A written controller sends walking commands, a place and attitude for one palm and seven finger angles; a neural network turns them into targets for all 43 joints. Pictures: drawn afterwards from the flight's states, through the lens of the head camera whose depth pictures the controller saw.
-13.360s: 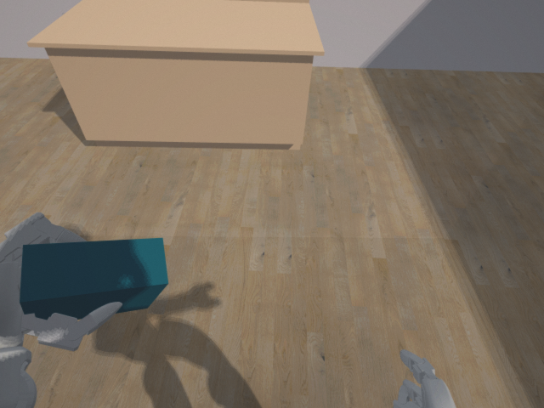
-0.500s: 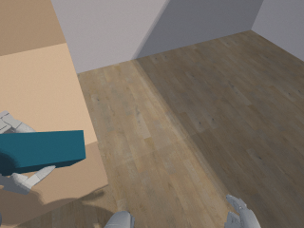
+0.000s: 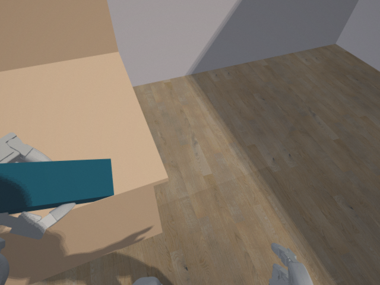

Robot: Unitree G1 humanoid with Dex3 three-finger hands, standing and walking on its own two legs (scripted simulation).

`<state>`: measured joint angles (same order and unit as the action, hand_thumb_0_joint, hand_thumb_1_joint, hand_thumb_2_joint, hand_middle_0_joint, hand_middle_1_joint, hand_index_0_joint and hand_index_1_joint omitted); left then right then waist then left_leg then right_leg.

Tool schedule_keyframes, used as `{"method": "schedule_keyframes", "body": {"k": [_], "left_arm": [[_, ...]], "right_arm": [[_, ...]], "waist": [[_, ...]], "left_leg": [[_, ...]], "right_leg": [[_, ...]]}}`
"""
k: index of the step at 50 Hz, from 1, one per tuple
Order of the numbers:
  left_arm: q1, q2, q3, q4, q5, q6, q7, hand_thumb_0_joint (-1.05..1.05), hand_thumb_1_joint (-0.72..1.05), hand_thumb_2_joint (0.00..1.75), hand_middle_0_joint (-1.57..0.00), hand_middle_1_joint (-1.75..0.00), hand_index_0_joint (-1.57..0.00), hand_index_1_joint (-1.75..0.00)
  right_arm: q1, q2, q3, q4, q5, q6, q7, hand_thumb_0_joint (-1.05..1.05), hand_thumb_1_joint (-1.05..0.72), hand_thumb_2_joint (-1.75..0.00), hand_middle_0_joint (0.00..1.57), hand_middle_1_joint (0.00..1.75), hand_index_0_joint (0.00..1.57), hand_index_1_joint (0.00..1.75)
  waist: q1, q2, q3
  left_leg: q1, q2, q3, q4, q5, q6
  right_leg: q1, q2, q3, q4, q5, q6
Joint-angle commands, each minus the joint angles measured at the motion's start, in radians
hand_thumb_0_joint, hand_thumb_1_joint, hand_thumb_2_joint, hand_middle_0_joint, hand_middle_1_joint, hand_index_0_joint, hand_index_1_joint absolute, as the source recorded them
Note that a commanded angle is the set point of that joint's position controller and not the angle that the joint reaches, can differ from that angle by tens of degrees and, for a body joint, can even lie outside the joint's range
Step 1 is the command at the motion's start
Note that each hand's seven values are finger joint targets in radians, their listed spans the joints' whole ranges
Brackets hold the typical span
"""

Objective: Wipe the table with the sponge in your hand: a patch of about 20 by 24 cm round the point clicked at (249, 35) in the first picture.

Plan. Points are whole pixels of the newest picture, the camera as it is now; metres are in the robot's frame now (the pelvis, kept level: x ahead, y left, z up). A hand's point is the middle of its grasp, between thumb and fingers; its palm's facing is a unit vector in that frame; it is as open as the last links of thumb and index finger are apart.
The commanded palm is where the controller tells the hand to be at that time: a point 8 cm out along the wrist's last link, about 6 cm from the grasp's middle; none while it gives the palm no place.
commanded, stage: shuffle to correct the standing spot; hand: left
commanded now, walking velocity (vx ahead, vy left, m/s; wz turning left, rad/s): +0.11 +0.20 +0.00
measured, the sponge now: (73, 185) +0.23 +0.20 +0.16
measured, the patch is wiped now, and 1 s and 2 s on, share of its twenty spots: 0.00 0.00 0.00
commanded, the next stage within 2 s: come to a stop and stand still in 0.82 s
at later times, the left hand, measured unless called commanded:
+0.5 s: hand out of the picture +0.23 +0.33 +0.18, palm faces +0.41 -0.80 -0.44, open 9.3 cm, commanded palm +0.18 +0.36 +0.19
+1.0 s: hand out of the picture +0.23 +0.45 +0.19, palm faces +0.44 -0.82 -0.37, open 9.3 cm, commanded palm +0.18 +0.49 +0.19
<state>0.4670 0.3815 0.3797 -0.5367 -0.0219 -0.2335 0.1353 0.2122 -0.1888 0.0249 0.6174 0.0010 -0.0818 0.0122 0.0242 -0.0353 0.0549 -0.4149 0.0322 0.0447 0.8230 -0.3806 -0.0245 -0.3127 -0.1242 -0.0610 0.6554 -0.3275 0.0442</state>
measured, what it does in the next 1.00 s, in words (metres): steps to the left: right foot, then left foot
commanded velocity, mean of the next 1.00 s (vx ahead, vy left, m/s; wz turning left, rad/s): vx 0.09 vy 0.14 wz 0.00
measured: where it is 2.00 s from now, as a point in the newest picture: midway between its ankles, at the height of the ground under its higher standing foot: outside the picture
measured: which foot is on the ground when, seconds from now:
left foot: down 0.00-0.30, up 0.32-0.60, down 0.62-1.00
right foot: down 0.00-0.04, up 0.06-0.26, down 0.28-0.98, up 1.00-1.00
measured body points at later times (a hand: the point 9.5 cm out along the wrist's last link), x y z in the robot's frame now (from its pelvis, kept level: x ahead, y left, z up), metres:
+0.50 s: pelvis +0.01 +0.09 +0.01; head +0.03 +0.07 +0.46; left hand +0.20 +0.37 +0.21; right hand +0.16 -0.16 -0.09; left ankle +0.05 +0.25 -0.67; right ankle +0.00 -0.02 -0.72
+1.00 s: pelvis +0.02 +0.21 +0.00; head +0.02 +0.21 +0.44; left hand +0.20 +0.49 +0.20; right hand +0.18 -0.02 -0.09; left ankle +0.05 +0.33 -0.73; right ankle +0.00 +0.05 -0.72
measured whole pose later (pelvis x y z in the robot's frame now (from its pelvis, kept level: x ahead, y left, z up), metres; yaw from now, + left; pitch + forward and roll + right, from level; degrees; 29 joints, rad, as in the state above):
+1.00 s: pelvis +0.02 +0.21 +0.00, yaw +0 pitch -1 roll +1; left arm 0.42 0.36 0.36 -0.50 -0.02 -0.21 0.16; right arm 0.21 -0.20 0.01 0.64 0.01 -0.10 -0.02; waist 0.02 -0.02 0.01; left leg -0.34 0.01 0.03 0.62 -0.24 0.01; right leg -0.29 -0.11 -0.04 0.70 -0.40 0.04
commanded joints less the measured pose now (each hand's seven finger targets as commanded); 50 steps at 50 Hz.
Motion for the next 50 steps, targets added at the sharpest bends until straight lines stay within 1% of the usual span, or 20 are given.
{"method": "schedule_keyframes", "body": {"k": [1, 2, 4, 9, 12, 13, 15, 16, 21, 28, 31, 33, 37, 38, 40, 42, 44, 47, 48, 50], "left_arm": [[-0.206, 0.172, 0.105, -0.2, -0.008, -0.054, 0.018, 0.0, 0.1, 1.3, -1.2, -1.6, -1.2, -1.6], [-0.205, 0.155, 0.091, -0.218, -0.012, -0.06, 0.013, 0.0, 0.1, 1.3, -1.2, -1.6, -1.2, -1.6], [-0.188, 0.172, 0.101, -0.193, -0.003, -0.058, 0.011, 0.0, 0.1, 1.3, -1.2, -1.6, -1.2, -1.6], [-0.083, 0.16, 0.096, -0.256, -0.016, -0.045, 0.022, 0.0, 0.1, 1.3, -1.2, -1.6, -1.2, -1.6], [-0.012, 0.188, 0.134, -0.156, -0.019, -0.017, 0.027, 0.0, 0.1, 1.3, -1.2, -1.6, -1.2, -1.6], [-0.016, 0.179, 0.129, -0.137, -0.018, -0.018, 0.026, 0.0, 0.1, 1.3, -1.2, -1.6, -1.2, -1.6], [-0.059, 0.232, 0.172, -0.07, -0.019, -0.024, 0.033, 0.0, 0.1, 1.3, -1.2, -1.6, -1.2, -1.6], [-0.083, 0.174, 0.124, -0.051, -0.035, -0.027, 0.031, 0.0, 0.1, 1.3, -1.2, -1.6, -1.2, -1.6], [-0.073, 0.165, 0.104, -0.09, -0.011, -0.06, 0.034, 0.0, 0.1, 1.3, -1.2, -1.6, -1.2, -1.6], [-0.096, 0.194, 0.122, -0.217, -0.005, -0.042, 0.053, 0.0, 0.1, 1.3, -1.2, -1.6, -1.2, -1.6], [-0.091, 0.188, 0.132, -0.195, -0.013, -0.055, 0.042, 0.0, 0.1, 1.3, -1.2, -1.6, -1.2, -1.6], [-0.048, 0.185, 0.132, -0.158, -0.02, -0.049, 0.025, 0.0, 0.1, 1.3, -1.2, -1.6, -1.2, -1.6], [-0.048, 0.159, 0.109, -0.229, -0.021, -0.047, 0.03, 0.0, 0.1, 1.3, -1.2, -1.6, -1.2, -1.6], [-0.049, 0.169, 0.113, -0.238, -0.015, -0.047, 0.033, 0.0, 0.1, 1.3, -1.2, -1.6, -1.2, -1.6], [-0.06, 0.177, 0.109, -0.179, -0.016, -0.035, 0.034, 0.0, 0.1, 1.3, -1.2, -1.6, -1.2, -1.6], [-0.114, 0.19, 0.128, -0.144, -0.026, -0.029, 0.044, 0.0, 0.1, 1.3, -1.2, -1.6, -1.2, -1.6], [-0.161, 0.174, 0.107, -0.139, -0.008, -0.041, 0.044, 0.0, 0.1, 1.3, -1.2, -1.6, -1.2, -1.6], [-0.168, 0.142, 0.071, -0.139, -0.006, -0.035, 0.033, 0.0, 0.1, 1.3, -1.2, -1.6, -1.2, -1.6], [-0.189, 0.133, 0.054, -0.176, -0.003, -0.038, 0.032, 0.0, 0.1, 1.3, -1.2, -1.6, -1.2, -1.6], [-0.132, 0.139, 0.06, -0.085, -0.007, -0.021, 0.021, 0.0, 0.1, 1.3, -1.2, -1.6, -1.2, -1.6]], "right_arm": [[-0.046, -0.128, -0.081, -0.163, 0.01, -0.064, -0.041, 0.0, -0.9, -0.9, 0.2, 0.3, 0.2, 0.3], [-0.053, -0.157, -0.092, -0.185, 0.018, -0.076, -0.047, 0.0, -0.9, -0.9, 0.2, 0.3, 0.2, 0.3], [-0.051, -0.141, -0.093, -0.177, 0.006, -0.089, -0.04, 0.0, -0.9, -0.9, 0.2, 0.3, 0.2, 0.3], [-0.075, -0.138, -0.078, -0.154, 0.006, -0.107, -0.027, 0.0, -0.9, -0.9, 0.2, 0.3, 0.2, 0.3], [-0.079, -0.151, -0.059, -0.158, 0.0, -0.093, -0.031, 0.0, -0.9, -0.9, 0.2, 0.3, 0.2, 0.3], [-0.071, -0.14, -0.054, -0.162, 0.002, -0.081, -0.033, 0.0, -0.9, -0.9, 0.2, 0.3, 0.2, 0.3], [-0.066, -0.139, -0.06, -0.18, -0.009, -0.059, -0.029, 0.0, -0.9, -0.9, 0.2, 0.3, 0.2, 0.3], [-0.044, -0.17, -0.084, -0.156, 0.001, -0.056, -0.017, 0.0, -0.9, -0.9, 0.2, 0.3, 0.2, 0.3], [-0.084, -0.124, -0.056, -0.138, 0.003, -0.049, -0.028, 0.0, -0.9, -0.9, 0.2, 0.3, 0.2, 0.3], [-0.086, -0.108, -0.08, -0.158, -0.002, -0.078, -0.06, 0.0, -0.9, -0.9, 0.2, 0.3, 0.2, 0.3], [-0.06, -0.171, -0.105, -0.18, 0.013, -0.081, -0.059, 0.0, -0.9, -0.9, 0.2, 0.3, 0.2, 0.3], [-0.061, -0.151, -0.096, -0.177, 0.009, -0.087, -0.058, 0.0, -0.9, -0.9, 0.2, 0.3, 0.2, 0.3], [-0.09, -0.154, -0.077, -0.159, 0.013, -0.107, -0.039, 0.0, -0.9, -0.9, 0.2, 0.3, 0.2, 0.3], [-0.094, -0.149, -0.068, -0.161, 0.01, -0.105, -0.037, 0.0, -0.9, -0.9, 0.2, 0.3, 0.2, 0.3], [-0.077, -0.132, -0.074, -0.166, 0.007, -0.088, -0.026, 0.0, -0.9, -0.9, 0.2, 0.3, 0.2, 0.3], [-0.103, -0.153, -0.076, -0.137, 0.005, -0.076, -0.02, 0.0, -0.9, -0.9, 0.2, 0.3, 0.2, 0.3], [-0.093, -0.115, -0.047, -0.113, -0.003, -0.065, -0.026, 0.0, -0.9, -0.9, 0.2, 0.3, 0.2, 0.3], [-0.098, -0.11, -0.064, -0.115, 0.008, -0.074, -0.053, 0.0, -0.9, -0.9, 0.2, 0.3, 0.2, 0.3], [-0.089, -0.143, -0.078, -0.128, 0.01, -0.078, -0.058, 0.0, -0.9, -0.9, 0.2, 0.3, 0.2, 0.3], [-0.078, -0.138, -0.078, -0.132, 0.004, -0.082, -0.06, 0.0, -0.9, -0.9, 0.2, 0.3, 0.2, 0.3]], "waist": [[-0.038, 0.147, -0.13], [-0.034, 0.353, -0.113], [-0.037, 0.375, -0.148], [-0.019, 0.245, -0.195], [0.002, 0.204, -0.199], [0.0, 0.141, -0.2], [-0.011, -0.169, -0.137], [-0.021, -0.202, -0.111], [-0.017, -0.106, -0.11], [-0.015, -0.059, -0.178], [-0.019, 0.218, -0.225], [-0.019, 0.33, -0.184], [-0.008, 0.268, -0.199], [-0.005, 0.228, -0.189], [-0.014, -0.192, -0.138], [-0.016, -0.209, -0.096], [-0.031, -0.136, -0.104], [-0.041, 0.037, -0.159], [-0.032, 0.201, -0.183], [-0.028, 0.205, -0.19]], "left_leg": [[0.235, 0.014, -0.024, -0.375, 0.069, 0.031], [0.265, 0.178, -0.245, -0.456, 0.12, 0.11], [0.189, 0.259, -0.43, -0.572, 0.108, 0.215], [0.203, 0.173, -0.2, -0.441, 0.4, 0.196], [0.093, 0.138, -0.124, -0.371, 0.293, 0.133], [-0.01, 0.106, -0.111, -0.315, 0.168, 0.099], [-0.284, -0.04, -0.023, 0.111, -0.118, 0.016], [-0.315, -0.019, -0.098, 0.283, -0.059, -0.009], [-0.215, 0.051, -0.08, 0.213, 0.056, -0.005], [0.211, -0.044, 0.094, -0.329, 0.221, 0.008], [0.242, 0.155, -0.172, -0.384, 0.461, 0.101], [0.178, 0.218, -0.279, -0.442, 0.484, 0.193], [0.075, 0.123, -0.105, -0.35, 0.293, 0.127], [0.005, 0.098, -0.094, -0.312, 0.203, 0.103], [-0.132, -0.046, 0.008, -0.014, 0.012, 0.018], [-0.195, -0.001, -0.093, 0.198, -0.061, 0.007], [-0.067, 0.052, -0.109, -0.011, -0.037, 0.03], [0.238, -0.031, 0.001, -0.371, 0.234, 0.025], [0.295, 0.1, -0.183, -0.409, 0.38, 0.073], [0.229, 0.229, -0.41, -0.542, 0.352, 0.143]], "right_leg": [[-0.092, -0.029, 0.057, 0.023, -0.066, -0.063], [-0.196, 0.08, -0.021, 0.238, -0.171, -0.012], [-0.239, 0.094, 0.018, 0.553, -0.295, -0.021], [-0.109, 0.076, -0.03, 0.258, -0.16, -0.026], [0.118, 0.094, -0.064, -0.11, 0.025, -0.033], [0.241, 0.051, -0.024, -0.227, 0.101, -0.051], [0.287, -0.336, 0.536, -0.388, 0.108, -0.226], [0.262, -0.368, 0.564, -0.386, 0.252, -0.242], [0.19, -0.213, 0.161, -0.246, 0.554, -0.166], [0.083, -0.117, 0.08, -0.12, 0.326, -0.099], [-0.023, 0.076, -0.03, 0.144, -0.045, -0.02], [-0.092, 0.089, -0.022, 0.29, -0.275, -0.021], [0.105, 0.097, -0.045, -0.047, -0.032, -0.033], [0.179, 0.075, -0.013, -0.165, 0.054, -0.045], [0.168, -0.204, 0.441, -0.337, 0.109, -0.173], [0.129, -0.32, 0.506, -0.353, 0.228, -0.269], [0.09, -0.238, 0.244, -0.242, 0.327, -0.195], [0.033, -0.049, 0.063, -0.051, 0.242, -0.088], [-0.044, 0.046, 0.013, 0.082, 0.101, -0.044], [-0.094, 0.125, 0.046, 0.245, -0.236, -0.034]]}}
